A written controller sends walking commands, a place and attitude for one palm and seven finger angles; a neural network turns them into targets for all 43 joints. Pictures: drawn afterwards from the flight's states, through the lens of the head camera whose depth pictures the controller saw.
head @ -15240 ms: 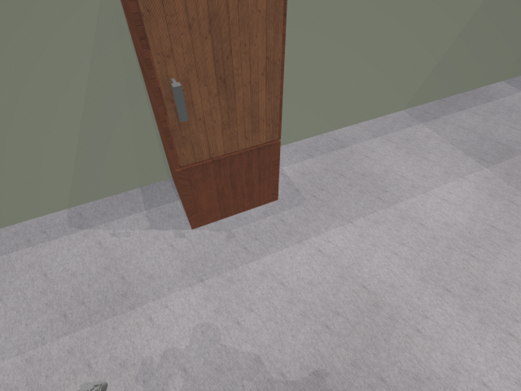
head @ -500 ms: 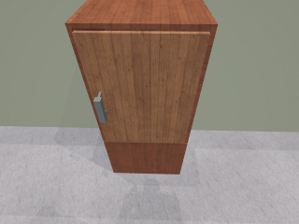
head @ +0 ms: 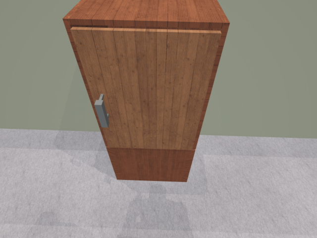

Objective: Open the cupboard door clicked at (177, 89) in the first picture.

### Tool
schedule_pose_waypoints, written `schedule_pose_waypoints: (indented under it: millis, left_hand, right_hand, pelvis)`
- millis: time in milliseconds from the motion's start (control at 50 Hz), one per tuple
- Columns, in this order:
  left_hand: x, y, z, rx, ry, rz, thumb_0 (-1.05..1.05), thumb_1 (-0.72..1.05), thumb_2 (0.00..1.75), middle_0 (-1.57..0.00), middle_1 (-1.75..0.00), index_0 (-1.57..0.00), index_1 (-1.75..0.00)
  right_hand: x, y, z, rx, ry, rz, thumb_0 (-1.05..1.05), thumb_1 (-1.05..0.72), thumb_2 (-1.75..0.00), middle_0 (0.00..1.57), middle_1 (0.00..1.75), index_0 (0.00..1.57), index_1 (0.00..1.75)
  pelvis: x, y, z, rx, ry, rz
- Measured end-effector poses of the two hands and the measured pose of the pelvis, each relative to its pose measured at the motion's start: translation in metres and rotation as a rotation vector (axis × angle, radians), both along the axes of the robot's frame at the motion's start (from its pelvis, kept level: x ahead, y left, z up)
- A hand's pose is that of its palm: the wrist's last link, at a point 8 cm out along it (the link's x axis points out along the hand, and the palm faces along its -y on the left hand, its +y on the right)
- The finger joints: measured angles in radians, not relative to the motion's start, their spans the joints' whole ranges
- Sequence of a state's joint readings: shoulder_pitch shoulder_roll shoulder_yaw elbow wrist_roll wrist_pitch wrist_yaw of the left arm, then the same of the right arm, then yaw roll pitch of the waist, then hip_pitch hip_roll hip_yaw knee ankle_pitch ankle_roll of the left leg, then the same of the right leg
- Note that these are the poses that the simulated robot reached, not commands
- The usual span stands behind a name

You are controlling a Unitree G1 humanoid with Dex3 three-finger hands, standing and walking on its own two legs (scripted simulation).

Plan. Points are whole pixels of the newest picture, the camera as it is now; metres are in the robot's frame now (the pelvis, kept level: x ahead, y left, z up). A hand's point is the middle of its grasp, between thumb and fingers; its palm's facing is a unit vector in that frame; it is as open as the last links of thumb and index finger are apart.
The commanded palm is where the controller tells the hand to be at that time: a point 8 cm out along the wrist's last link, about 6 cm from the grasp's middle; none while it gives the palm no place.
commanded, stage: look again from close up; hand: left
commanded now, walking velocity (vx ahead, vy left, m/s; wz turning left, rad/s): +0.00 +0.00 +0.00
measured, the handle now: (103, 110) +0.56 +0.25 -0.05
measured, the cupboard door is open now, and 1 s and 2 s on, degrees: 0 0 0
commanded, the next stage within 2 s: raise the hand with hooked fingers in 0.10 s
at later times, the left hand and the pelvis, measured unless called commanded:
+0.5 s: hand (101, 202) +0.21 +0.16 -0.01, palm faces +0.07 -1.00 +0.02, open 7.9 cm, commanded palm +0.12 +0.23 -0.07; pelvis -0.01 +0.00 -0.05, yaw +3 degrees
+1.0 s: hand (82, 213) +0.19 +0.22 -0.06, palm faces -0.01 -1.00 -0.04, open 10.9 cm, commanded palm +0.16 +0.28 -0.05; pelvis -0.02 +0.00 -0.10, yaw +4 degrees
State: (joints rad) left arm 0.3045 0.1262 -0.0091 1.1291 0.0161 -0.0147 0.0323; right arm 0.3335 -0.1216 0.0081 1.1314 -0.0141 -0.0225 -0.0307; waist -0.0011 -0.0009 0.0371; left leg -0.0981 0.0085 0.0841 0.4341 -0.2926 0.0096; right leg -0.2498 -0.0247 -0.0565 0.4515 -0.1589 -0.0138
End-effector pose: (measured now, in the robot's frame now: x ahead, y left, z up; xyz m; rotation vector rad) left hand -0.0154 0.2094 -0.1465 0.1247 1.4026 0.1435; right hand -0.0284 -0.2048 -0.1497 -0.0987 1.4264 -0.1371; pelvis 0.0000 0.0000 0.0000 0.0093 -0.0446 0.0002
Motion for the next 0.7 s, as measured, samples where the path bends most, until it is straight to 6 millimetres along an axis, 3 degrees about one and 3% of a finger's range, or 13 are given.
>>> schedule_pose_waypoints:
  millis: [240,300,340,420,480,520,580,640,700]
  left_hand:
    - [0.007,0.003,0.005,0.018,-0.021,0.036,0.02,0.94,0.90,-0.20,-0.30,-0.20,-0.29]
    - [0.054,0.027,0.045,0.122,-0.336,0.095,0.06,0.97,0.89,-0.21,-0.31,-0.20,-0.30]
    - [0.094,0.032,0.076,0.143,-0.573,0.102,0.06,0.95,0.89,-0.21,-0.32,-0.20,-0.31]
    - [0.170,0.022,0.124,0.070,-1.045,0.033,0.04,0.87,0.86,-0.20,-0.35,-0.20,-0.35]
    - [0.196,0.004,0.138,-0.060,-1.341,-0.033,0.03,0.80,0.84,-0.20,-0.39,-0.20,-0.39]
    - [0.196,-0.005,0.134,-0.117,-1.454,-0.110,0.02,0.75,0.82,-0.21,-0.41,-0.21,-0.41]
    - [0.182,-0.008,0.106,-0.155,-1.438,-0.156,0.01,0.67,0.79,-0.22,-0.46,-0.21,-0.45]
    - [0.159,0.003,0.077,-0.135,-1.317,-0.106,0.01,0.60,0.76,-0.23,-0.50,-0.22,-0.50]
    - [0.140,0.022,0.068,-0.051,-1.261,-0.053,0.01,0.52,0.73,-0.23,-0.54,-0.23,-0.54]
  right_hand:
    - [0.009,-0.003,0.001,-0.004,-0.027,0.008,0.00,-0.91,-0.89,0.20,0.30,0.20,0.30]
    - [0.040,-0.015,0.008,-0.056,-0.251,0.005,0.01,-0.92,-0.89,0.21,0.30,0.20,0.30]
    - [0.067,-0.027,0.014,-0.087,-0.399,0.021,0.02,-0.93,-0.89,0.21,0.30,0.20,0.30]
    - [0.131,-0.050,0.034,-0.144,-0.679,0.109,0.02,-0.92,-0.89,0.21,0.30,0.20,0.30]
    - [0.177,-0.061,0.052,-0.176,-0.850,0.174,0.01,-0.92,-0.89,0.20,0.30,0.20,0.30]
    - [0.205,-0.065,0.061,-0.191,-0.937,0.215,0.01,-0.92,-0.89,0.20,0.30,0.20,0.30]
    - [0.240,-0.063,0.066,-0.203,-1.017,0.260,0.01,-0.91,-0.89,0.20,0.30,0.20,0.30]
    - [0.266,-0.051,0.061,-0.187,-1.044,0.297,0.01,-0.91,-0.89,0.20,0.30,0.20,0.30]
    - [0.277,-0.032,0.046,-0.148,-1.030,0.332,0.01,-0.91,-0.89,0.20,0.30,0.19,0.30]
  pelvis:
    - [0.002,-0.001,-0.001,-0.003,0.008,-0.002]
    - [0.003,0.000,-0.004,0.003,0.019,0.011]
    - [0.001,0.001,-0.007,0.001,0.032,0.036]
    - [-0.007,0.001,-0.023,0.004,0.104,0.061]
    - [-0.010,-0.003,-0.041,0.011,0.167,0.047]
    - [-0.011,-0.005,-0.056,0.011,0.198,0.042]
    - [-0.012,-0.008,-0.077,0.013,0.236,0.040]
    - [-0.011,-0.010,-0.091,0.004,0.262,0.049]
    - [-0.011,-0.011,-0.100,-0.016,0.283,0.063]
